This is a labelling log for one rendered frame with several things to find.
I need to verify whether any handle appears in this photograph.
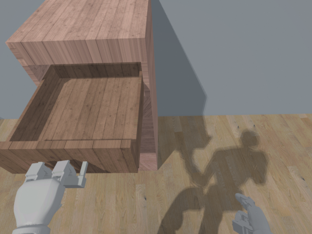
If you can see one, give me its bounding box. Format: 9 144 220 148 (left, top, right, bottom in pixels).
38 161 88 188

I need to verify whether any drawer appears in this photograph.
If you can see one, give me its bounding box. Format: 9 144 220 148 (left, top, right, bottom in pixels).
0 62 144 174

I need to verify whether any robot left hand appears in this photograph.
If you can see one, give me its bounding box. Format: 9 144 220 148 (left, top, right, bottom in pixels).
14 160 77 228

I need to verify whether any robot right hand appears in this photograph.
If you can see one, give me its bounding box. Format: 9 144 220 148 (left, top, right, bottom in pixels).
232 193 271 234

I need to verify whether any cabinet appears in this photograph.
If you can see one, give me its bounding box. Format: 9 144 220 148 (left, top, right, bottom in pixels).
5 0 158 171

